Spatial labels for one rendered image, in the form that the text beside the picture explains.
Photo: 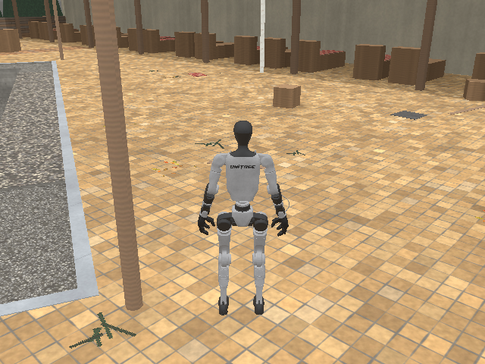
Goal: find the right robot forearm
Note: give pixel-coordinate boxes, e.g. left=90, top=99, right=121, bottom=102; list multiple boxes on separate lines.
left=271, top=184, right=286, bottom=218

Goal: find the robot right shin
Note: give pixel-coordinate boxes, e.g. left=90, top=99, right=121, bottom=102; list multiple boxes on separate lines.
left=254, top=253, right=265, bottom=304

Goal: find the humanoid robot torso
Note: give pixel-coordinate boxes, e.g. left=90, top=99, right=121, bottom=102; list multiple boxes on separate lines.
left=225, top=150, right=261, bottom=227

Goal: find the robot right upper arm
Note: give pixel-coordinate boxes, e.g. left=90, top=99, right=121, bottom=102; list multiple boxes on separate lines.
left=259, top=153, right=279, bottom=195

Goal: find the robot right hand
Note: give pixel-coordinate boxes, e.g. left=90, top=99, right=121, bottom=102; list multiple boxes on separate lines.
left=271, top=216, right=289, bottom=236

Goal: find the robot left hand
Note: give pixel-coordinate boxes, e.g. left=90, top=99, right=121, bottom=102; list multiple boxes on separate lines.
left=198, top=215, right=215, bottom=235

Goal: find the left robot forearm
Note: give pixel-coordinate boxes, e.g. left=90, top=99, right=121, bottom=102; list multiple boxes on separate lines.
left=199, top=183, right=214, bottom=218

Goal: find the robot left upper arm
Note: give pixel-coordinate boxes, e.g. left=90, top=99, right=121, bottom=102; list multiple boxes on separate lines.
left=207, top=153, right=227, bottom=195

